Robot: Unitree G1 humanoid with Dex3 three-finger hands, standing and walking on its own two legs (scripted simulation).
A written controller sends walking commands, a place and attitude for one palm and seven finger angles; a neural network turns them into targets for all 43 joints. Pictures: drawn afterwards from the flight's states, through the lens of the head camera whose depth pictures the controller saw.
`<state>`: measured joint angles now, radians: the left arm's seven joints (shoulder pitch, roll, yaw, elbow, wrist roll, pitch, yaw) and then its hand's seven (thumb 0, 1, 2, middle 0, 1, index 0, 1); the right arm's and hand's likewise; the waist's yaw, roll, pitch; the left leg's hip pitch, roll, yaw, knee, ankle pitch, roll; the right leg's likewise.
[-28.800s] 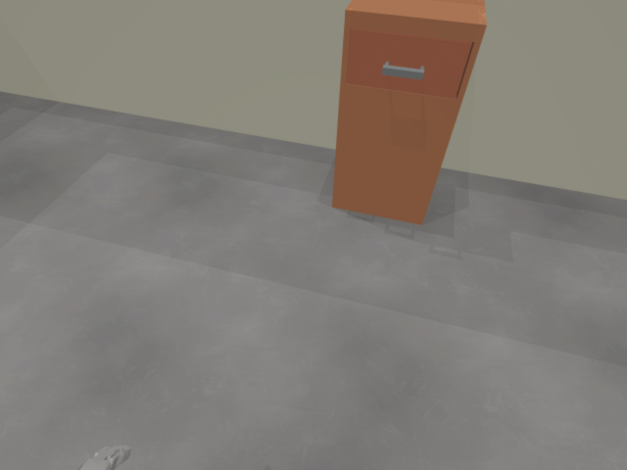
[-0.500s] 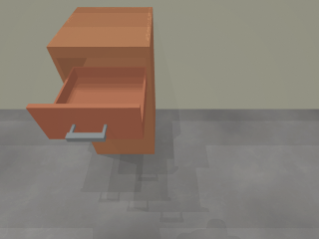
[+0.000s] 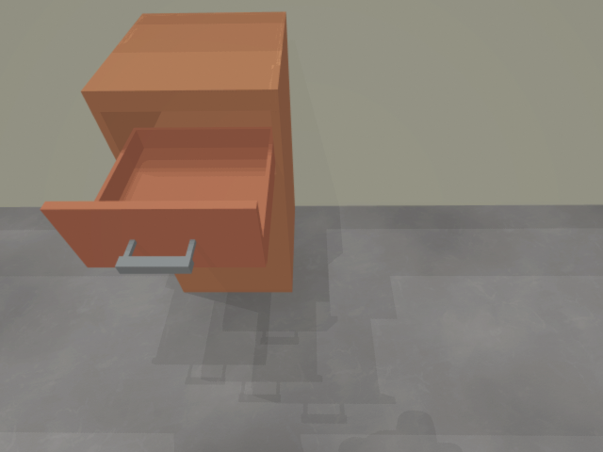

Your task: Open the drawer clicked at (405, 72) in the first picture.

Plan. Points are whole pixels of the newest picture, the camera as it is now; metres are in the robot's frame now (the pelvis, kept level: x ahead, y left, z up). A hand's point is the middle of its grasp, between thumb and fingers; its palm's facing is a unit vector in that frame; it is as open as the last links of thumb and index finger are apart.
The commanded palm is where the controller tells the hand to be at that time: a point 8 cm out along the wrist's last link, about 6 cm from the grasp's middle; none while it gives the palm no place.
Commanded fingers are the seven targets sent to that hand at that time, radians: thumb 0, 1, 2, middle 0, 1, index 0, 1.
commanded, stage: look to check the result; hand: left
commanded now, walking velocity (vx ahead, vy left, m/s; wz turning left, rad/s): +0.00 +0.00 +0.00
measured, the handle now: (158, 255) +0.45 +0.30 -0.07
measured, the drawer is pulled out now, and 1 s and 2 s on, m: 0.30 0.30 0.30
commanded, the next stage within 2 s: stand and wait in 0.02 s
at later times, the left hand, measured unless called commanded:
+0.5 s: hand out of the picture +0.00 +0.15 -0.17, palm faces +0.06 -0.98 -0.20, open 7.4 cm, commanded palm none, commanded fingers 0.00 0.90 0.90 -0.20 -0.30 -0.20 -0.30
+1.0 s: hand out of the picture +0.01 +0.15 -0.17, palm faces +0.06 -0.98 -0.19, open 7.4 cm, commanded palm none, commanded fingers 0.00 0.90 0.90 -0.20 -0.30 -0.20 -0.30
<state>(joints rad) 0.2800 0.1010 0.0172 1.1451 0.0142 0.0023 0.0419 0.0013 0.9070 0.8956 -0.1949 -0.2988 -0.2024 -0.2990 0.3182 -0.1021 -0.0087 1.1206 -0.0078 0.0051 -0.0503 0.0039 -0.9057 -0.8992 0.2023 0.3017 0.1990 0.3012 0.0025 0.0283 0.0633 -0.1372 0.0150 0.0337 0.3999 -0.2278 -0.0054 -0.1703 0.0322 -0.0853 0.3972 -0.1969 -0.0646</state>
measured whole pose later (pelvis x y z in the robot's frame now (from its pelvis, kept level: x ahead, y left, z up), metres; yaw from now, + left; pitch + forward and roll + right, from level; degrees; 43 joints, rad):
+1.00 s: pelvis +0.02 -0.01 +0.00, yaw +0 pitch -2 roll +0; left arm 0.27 0.11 0.02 1.15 0.01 0.00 0.04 0.00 0.90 0.90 -0.19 -0.30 -0.20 -0.30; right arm 0.32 -0.11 -0.01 1.13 -0.01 0.01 -0.06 0.00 -0.91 -0.90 0.20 0.30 0.20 0.30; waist 0.00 0.03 0.07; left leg -0.11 0.04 0.02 0.38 -0.25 -0.03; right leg -0.13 0.06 -0.10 0.36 -0.21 -0.08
